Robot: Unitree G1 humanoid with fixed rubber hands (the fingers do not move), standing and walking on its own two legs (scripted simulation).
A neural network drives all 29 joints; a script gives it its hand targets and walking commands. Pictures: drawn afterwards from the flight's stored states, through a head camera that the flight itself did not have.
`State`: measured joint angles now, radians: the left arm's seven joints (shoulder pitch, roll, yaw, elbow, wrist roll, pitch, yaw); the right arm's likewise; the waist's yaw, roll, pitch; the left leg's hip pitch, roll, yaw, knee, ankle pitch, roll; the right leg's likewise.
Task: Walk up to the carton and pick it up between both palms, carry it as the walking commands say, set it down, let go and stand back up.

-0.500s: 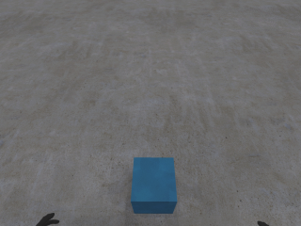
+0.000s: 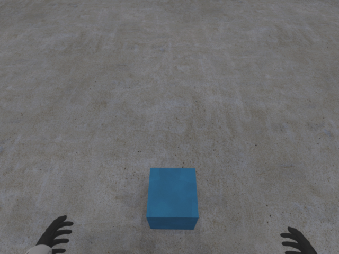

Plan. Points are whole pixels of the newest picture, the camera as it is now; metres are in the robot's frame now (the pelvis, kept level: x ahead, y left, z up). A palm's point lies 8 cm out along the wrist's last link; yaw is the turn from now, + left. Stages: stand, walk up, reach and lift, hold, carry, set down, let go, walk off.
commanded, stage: reach and lift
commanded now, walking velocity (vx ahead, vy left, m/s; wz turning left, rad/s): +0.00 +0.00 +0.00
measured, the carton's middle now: (172, 199) +0.45 +0.02 -0.64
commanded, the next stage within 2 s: none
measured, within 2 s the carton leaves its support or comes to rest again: neither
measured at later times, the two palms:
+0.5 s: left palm (74, 208) +0.24 +0.29 -0.12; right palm (272, 217) +0.25 -0.26 -0.13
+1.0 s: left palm (102, 177) +0.36 +0.26 -0.17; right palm (243, 182) +0.37 -0.22 -0.18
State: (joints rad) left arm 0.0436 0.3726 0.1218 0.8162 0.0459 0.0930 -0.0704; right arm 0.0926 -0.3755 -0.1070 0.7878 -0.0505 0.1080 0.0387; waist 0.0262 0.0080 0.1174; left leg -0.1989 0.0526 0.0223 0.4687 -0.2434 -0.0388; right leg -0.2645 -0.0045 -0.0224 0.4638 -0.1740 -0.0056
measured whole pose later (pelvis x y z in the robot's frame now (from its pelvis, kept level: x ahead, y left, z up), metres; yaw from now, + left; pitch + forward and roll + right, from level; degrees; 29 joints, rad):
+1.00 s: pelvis -0.05 +0.01 -0.09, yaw +1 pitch +29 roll +1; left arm -0.75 0.30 0.25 0.79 -0.02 0.21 -0.04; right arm -0.74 -0.28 -0.23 0.76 0.00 0.23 0.01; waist -0.01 0.00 0.04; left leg -1.19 0.00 -0.02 1.05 -0.36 -0.03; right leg -1.25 -0.02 0.02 1.02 -0.28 0.02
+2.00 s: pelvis -0.06 +0.01 -0.26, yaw +3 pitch +49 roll +1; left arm -1.12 0.31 0.23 0.85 -0.08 0.13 0.05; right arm -1.12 -0.30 -0.28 0.85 0.06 0.13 -0.04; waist -0.01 0.00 -0.04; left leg -2.02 -0.03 -0.03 1.70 -0.55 -0.04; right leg -2.07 0.01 0.06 1.66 -0.45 0.04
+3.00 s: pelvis -0.09 +0.01 -0.40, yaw +4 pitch +38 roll +0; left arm -1.40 0.40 0.04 1.10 -0.25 0.04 0.11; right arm -1.40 -0.40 -0.12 1.14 0.25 0.01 -0.10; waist -0.03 0.00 0.34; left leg -2.26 -0.05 -0.04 2.20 -0.60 -0.05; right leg -2.30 0.00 0.05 2.15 -0.50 0.05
